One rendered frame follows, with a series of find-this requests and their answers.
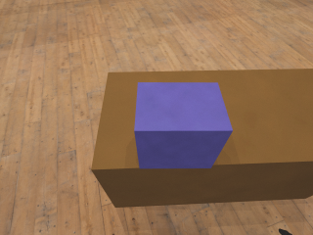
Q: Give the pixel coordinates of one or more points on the pedestal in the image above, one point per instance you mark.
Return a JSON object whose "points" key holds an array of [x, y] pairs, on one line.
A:
{"points": [[268, 156]]}

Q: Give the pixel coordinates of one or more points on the carton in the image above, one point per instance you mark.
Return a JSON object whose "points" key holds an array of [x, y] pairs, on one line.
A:
{"points": [[180, 124]]}

